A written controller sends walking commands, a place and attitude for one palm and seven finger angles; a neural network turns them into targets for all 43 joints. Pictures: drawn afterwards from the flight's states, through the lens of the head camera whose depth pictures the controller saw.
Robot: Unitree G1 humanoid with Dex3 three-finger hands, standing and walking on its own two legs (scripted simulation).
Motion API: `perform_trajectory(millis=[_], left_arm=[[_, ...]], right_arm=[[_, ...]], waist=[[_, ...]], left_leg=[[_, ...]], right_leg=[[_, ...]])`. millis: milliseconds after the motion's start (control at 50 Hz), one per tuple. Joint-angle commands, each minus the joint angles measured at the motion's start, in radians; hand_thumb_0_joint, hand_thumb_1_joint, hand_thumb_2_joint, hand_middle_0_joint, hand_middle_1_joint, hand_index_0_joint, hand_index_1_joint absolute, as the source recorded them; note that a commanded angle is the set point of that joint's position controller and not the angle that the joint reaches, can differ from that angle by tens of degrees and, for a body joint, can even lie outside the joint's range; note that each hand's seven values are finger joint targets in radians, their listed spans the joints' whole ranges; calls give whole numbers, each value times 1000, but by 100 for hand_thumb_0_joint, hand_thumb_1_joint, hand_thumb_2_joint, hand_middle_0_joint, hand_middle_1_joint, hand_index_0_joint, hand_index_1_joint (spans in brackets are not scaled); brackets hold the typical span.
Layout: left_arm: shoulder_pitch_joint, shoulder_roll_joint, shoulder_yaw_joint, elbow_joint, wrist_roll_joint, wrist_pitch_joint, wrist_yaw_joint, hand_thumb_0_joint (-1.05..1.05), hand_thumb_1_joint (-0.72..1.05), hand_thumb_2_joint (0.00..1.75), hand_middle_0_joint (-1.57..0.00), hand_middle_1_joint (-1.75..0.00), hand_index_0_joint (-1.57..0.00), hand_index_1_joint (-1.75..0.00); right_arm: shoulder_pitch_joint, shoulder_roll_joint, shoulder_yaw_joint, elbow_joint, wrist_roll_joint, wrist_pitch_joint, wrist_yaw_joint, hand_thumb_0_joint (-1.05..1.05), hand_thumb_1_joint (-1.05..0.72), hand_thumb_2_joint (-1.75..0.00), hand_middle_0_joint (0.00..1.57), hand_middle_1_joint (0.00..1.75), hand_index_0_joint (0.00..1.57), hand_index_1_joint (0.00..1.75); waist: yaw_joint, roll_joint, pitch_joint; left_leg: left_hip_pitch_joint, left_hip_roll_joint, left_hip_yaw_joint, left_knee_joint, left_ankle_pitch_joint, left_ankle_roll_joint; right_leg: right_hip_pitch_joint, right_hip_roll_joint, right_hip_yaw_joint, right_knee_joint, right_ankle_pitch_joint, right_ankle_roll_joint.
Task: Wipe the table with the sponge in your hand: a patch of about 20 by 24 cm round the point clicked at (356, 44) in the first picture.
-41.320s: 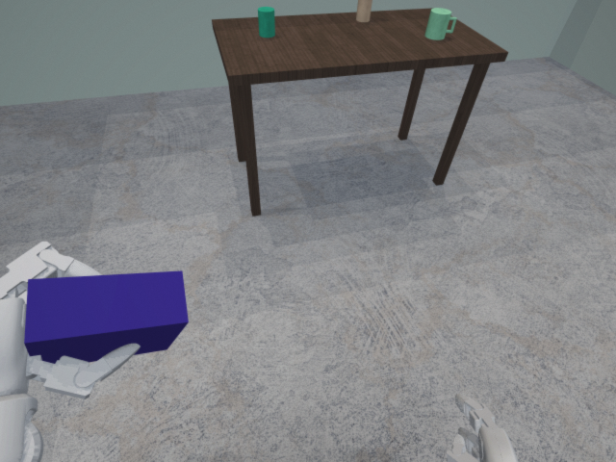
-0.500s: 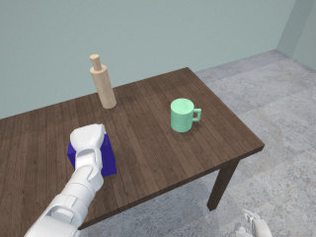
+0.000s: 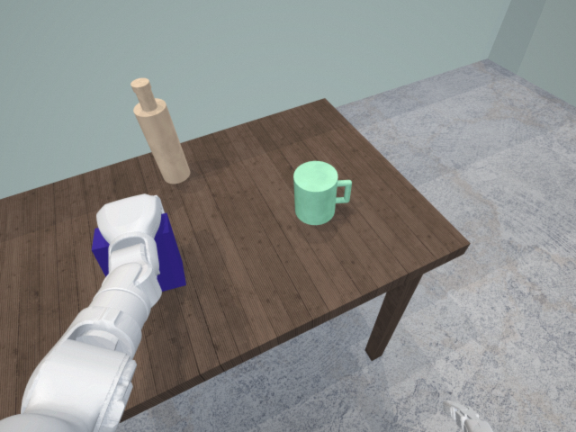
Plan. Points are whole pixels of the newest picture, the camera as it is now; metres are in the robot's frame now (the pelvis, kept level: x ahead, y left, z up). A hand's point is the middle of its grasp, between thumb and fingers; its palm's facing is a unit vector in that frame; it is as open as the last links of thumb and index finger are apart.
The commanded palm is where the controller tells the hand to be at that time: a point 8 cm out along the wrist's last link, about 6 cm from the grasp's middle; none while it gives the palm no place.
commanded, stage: wipe forward along the middle lane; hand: left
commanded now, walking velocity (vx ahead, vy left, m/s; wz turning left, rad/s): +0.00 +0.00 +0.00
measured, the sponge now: (146, 267) +0.38 +0.26 -0.02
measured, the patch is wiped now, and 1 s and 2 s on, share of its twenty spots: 1.00 1.00 1.00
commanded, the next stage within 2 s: slide back across to the first lane in 0.36 s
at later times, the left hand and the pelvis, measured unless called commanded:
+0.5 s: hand (133, 217) +0.45 +0.28 +0.02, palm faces -0.12 -0.02 -0.99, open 9.6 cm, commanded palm +0.43 +0.30 +0.06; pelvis +0.01 +0.02 +0.00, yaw -1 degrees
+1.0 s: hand (96, 220) +0.44 +0.34 +0.03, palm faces -0.07 -0.06 -1.00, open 9.7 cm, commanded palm +0.40 +0.35 +0.08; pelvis +0.03 +0.06 +0.01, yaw -1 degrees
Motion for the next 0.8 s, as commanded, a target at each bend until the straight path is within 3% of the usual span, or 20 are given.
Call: perform_trajectory(millis=[0, 80, 120, 160, 340, 360, 400, 420, 440, 460, 520, 560, 580, 620, 660, 740, 760, 780], left_arm=[[-351, 306, 68, -34, 45, 19, 46, 0, 10, 130, -120, -160, -120, -160], [-350, 323, 84, -6, 50, 7, 47, 0, 10, 130, -120, -160, -120, -160], [-364, 300, 64, 7, 51, 5, 45, 0, 10, 130, -120, -160, -120, -160], [-375, 334, 89, 14, 55, 6, 45, 0, 10, 130, -120, -160, -120, -160], [-431, 354, 85, 65, 68, -5, 45, 0, 10, 130, -120, -160, -120, -160], [-447, 363, 97, 58, 67, -10, 44, 0, 10, 130, -120, -160, -120, -160], [-446, 401, 113, 82, 71, -8, 48, 0, 10, 130, -120, -160, -120, -160], [-476, 390, 98, 86, 75, -7, 49, 0, 10, 130, -120, -160, -120, -160], [-466, 380, 94, 90, 74, -5, 48, 0, 10, 130, -120, -160, -120, -160], [-467, 417, 129, 83, 75, -9, 49, 0, 10, 130, -120, -160, -120, -160], [-432, 447, 149, 61, 80, -17, 46, 0, 10, 130, -120, -160, -120, -160], [-406, 443, 157, 32, 81, -19, 43, 0, 10, 130, -120, -160, -120, -160], [-410, 429, 141, 25, 82, -19, 42, 0, 10, 130, -120, -160, -120, -160], [-382, 428, 143, 22, 80, -13, 41, 0, 10, 130, -120, -160, -120, -160], [-399, 466, 172, -9, 82, -15, 42, 0, 10, 130, -120, -160, -120, -160], [-363, 436, 147, -17, 82, -11, 29, 0, 10, 130, -120, -160, -120, -160], [-347, 444, 163, -37, 76, -14, 25, 0, 10, 130, -120, -160, -120, -160], [-340, 442, 160, -43, 78, -18, 21, 0, 10, 130, -120, -160, -120, -160]], right_arm=[[-44, -125, -35, -114, -4, -40, -6, 0, -90, -90, 20, 30, 20, 30], [-11, -130, -41, -107, -7, -42, -1, 0, -90, -90, 20, 30, 20, 30], [-4, -132, -42, -104, -7, -43, 4, 0, -90, -90, 20, 30, 20, 30], [3, -136, -42, -100, -6, -40, 8, 0, -90, -90, 20, 30, 20, 30], [57, -145, -48, -84, -9, -45, 15, 0, -90, -90, 20, 30, 20, 30], [59, -146, -49, -85, -10, -45, 17, 0, -90, -90, 20, 30, 20, 30], [70, -150, -48, -82, -10, -45, 16, 0, -90, -90, 20, 30, 20, 30], [72, -151, -48, -80, -12, -46, 16, 0, -90, -90, 20, 30, 20, 30], [77, -149, -48, -81, -11, -48, 18, 0, -90, -90, 20, 30, 20, 30], [77, -151, -50, -80, -10, -46, 21, 0, -90, -90, 20, 30, 20, 30], [80, -150, -53, -93, -11, -43, 23, 0, -90, -90, 20, 30, 20, 30], [73, -147, -56, -103, -10, -37, 26, 0, -90, -90, 20, 30, 20, 30], [74, -146, -55, -103, -8, -35, 27, 0, -90, -90, 20, 30, 20, 30], [64, -147, -54, -109, -5, -33, 30, 0, -90, -90, 20, 30, 20, 30], [53, -150, -54, -110, -6, -31, 30, 0, -90, -90, 20, 30, 20, 30], [43, -149, -53, -112, -2, -28, 31, 0, -90, -90, 20, 30, 20, 30], [36, -150, -55, -116, -3, -26, 31, 0, -90, -90, 20, 30, 20, 30], [38, -150, -55, -117, -3, -27, 30, 0, -90, -90, 20, 30, 20, 30]], waist=[[-29, -136, -211], [-31, -138, -269], [-45, -135, -246], [-38, -127, -262], [-59, -112, -271], [-56, -95, -283], [-57, -117, -288], [-73, -113, -272], [-64, -94, -278], [-51, -83, -294], [-33, -82, -340], [-18, -58, -361], [-25, -50, -339], [-14, -56, -321], [-6, -39, -314], [-7, -54, -282], [7, -44, -294], [5, -34, -298]], left_leg=[[-59, -22, 12, -45, -56, 34], [-64, -22, 14, -32, -7, 35], [-70, -18, 18, -26, -4, 35], [-67, -20, 11, -33, 11, 36], [-76, -16, 16, -19, 19, 38], [-66, -16, 11, -23, 33, 39], [-84, -17, 14, -15, 21, 39], [-86, -15, 15, -14, 14, 39], [-86, -15, 15, -17, 13, 38], [-70, -14, 7, -21, 31, 39], [-51, -15, 11, -23, 59, 41], [-18, -17, 4, -35, 91, 41], [-2, -14, 3, -40, 94, 42], [15, -13, -1, -57, 85, 41], [37, -13, -10, -68, 101, 42], [72, -8, -12, -86, 114, 41], [85, -12, -17, -90, 133, 41], [104, -8, -15, -90, 157, 41]], right_leg=[[225, -105, 165, -146, -57, 58], [258, -99, 150, -115, 59, 60], [246, -103, 155, -114, 92, 61], [248, -95, 138, -106, 113, 57], [212, -87, 117, -93, 130, 58], [212, -84, 107, -87, 145, 54], [214, -83, 111, -88, 122, 58], [194, -83, 111, -90, 118, 59], [195, -83, 108, -89, 110, 57], [199, -78, 95, -82, 120, 52], [240, -79, 100, -79, 150, 52], [254, -75, 84, -74, 173, 48], [233, -70, 78, -75, 162, 47], [227, -67, 71, -89, 121, 45], [235, -66, 63, -91, 123, 40], [230, -63, 56, -106, 118, 37], [245, -62, 51, -105, 130, 34], [244, -61, 48, -100, 150, 32]])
